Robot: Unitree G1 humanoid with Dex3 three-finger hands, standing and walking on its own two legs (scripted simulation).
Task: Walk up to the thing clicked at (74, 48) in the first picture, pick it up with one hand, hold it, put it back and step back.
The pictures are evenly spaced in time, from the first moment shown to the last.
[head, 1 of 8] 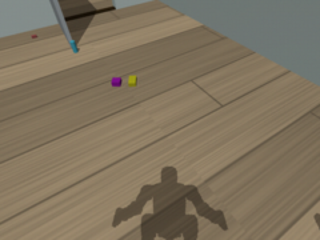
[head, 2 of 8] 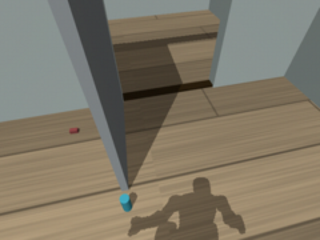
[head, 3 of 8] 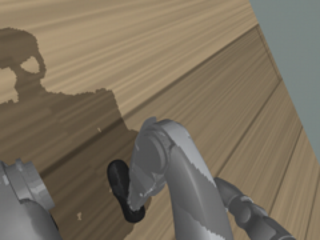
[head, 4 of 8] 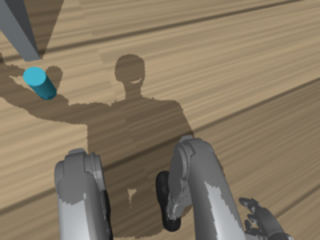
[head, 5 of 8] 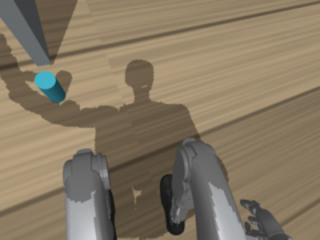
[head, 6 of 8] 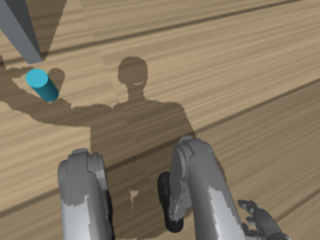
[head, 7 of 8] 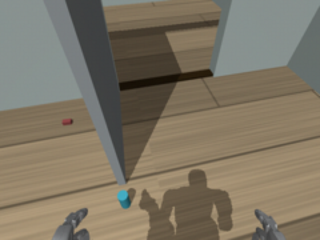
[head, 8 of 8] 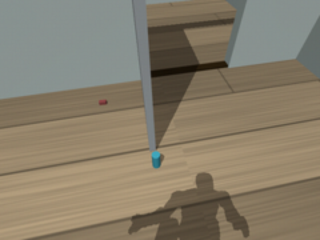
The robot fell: no
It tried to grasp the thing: yes
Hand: left
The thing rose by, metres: 0.00
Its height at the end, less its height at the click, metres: +0.00
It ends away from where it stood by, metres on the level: 0.01
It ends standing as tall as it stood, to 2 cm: yes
